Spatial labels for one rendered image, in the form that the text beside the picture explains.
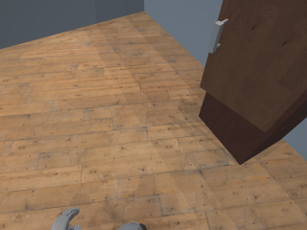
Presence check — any cupboard door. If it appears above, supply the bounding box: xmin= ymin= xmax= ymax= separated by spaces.
xmin=200 ymin=0 xmax=307 ymax=132

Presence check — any left robot hand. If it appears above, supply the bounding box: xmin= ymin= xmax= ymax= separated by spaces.
xmin=51 ymin=207 xmax=82 ymax=230

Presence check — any handle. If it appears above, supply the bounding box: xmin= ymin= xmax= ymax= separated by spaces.
xmin=207 ymin=19 xmax=228 ymax=54

